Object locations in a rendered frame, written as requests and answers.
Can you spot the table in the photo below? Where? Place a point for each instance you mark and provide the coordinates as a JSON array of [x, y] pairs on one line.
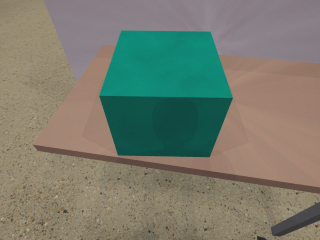
[[270, 135]]

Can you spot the carton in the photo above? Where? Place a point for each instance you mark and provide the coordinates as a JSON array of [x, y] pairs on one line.
[[165, 94]]

